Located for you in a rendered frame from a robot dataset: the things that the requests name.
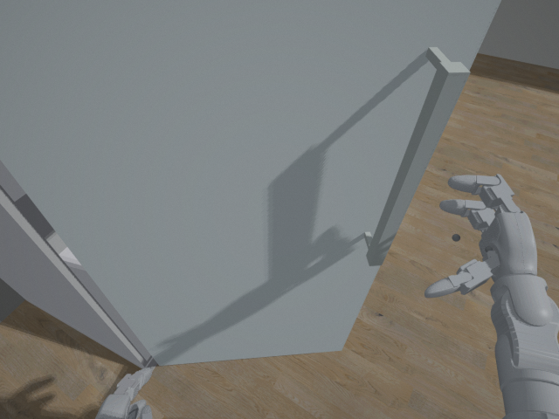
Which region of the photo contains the robot left hand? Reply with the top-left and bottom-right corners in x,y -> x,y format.
95,367 -> 153,419

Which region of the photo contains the handle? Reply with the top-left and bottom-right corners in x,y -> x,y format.
364,47 -> 471,266

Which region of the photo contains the fridge door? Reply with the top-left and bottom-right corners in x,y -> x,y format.
0,0 -> 501,366

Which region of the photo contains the right robot forearm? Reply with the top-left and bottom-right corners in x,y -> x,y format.
490,273 -> 559,419

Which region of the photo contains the robot right hand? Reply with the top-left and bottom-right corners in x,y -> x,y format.
424,174 -> 537,298

